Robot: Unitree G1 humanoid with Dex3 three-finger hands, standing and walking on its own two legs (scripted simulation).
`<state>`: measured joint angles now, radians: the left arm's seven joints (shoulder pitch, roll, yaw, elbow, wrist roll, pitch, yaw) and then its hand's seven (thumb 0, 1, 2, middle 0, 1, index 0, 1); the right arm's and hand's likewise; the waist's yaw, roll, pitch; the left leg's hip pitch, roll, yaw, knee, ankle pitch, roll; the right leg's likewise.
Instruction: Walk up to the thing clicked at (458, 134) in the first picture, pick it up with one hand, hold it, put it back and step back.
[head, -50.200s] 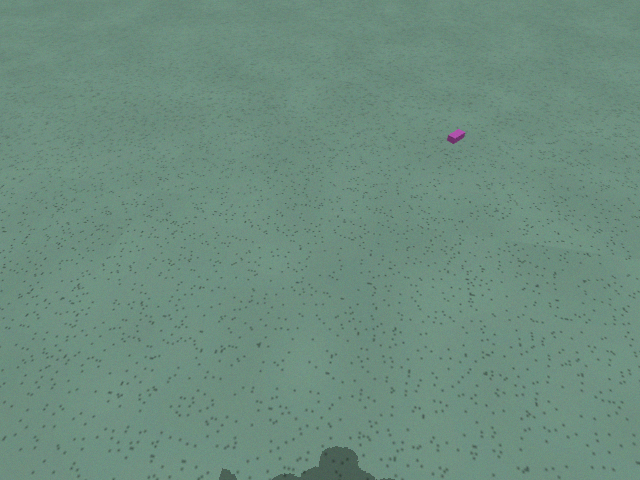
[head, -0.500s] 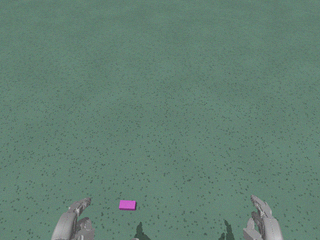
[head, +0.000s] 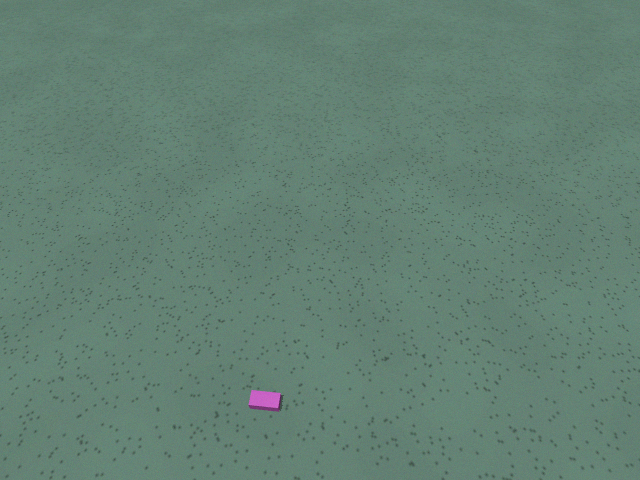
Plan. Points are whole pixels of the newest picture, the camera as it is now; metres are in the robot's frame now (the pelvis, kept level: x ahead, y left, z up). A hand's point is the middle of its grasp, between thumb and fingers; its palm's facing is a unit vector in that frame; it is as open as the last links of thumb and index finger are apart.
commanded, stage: stand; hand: left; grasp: from above
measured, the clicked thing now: (265, 400) +0.44 +0.22 -0.74
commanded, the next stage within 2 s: none
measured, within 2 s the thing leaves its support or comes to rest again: neither
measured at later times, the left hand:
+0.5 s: hand out of the picture +0.04 +0.24 -0.14, palm faces +0.03 -0.94 -0.34, open 7.4 cm
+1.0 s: hand out of the picture +0.06 +0.24 -0.14, palm faces +0.00 -0.94 -0.33, open 7.4 cm
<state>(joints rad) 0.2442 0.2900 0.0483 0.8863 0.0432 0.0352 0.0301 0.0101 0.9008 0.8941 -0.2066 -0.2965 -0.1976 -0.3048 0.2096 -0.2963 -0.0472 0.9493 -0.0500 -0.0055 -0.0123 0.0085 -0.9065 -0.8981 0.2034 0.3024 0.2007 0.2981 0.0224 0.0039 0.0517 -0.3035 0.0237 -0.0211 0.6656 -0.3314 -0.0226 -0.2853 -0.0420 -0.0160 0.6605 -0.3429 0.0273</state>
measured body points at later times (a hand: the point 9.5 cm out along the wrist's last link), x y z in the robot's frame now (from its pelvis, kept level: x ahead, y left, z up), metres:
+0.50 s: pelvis -0.01 +0.00 +0.02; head -0.01 +0.00 +0.47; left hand +0.04 +0.29 -0.12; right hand +0.06 -0.28 -0.12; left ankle +0.02 +0.14 -0.72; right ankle +0.01 -0.14 -0.72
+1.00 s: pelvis +0.00 +0.00 +0.02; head +0.01 +0.00 +0.47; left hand +0.06 +0.29 -0.11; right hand +0.06 -0.29 -0.12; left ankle +0.02 +0.14 -0.72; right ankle +0.01 -0.14 -0.72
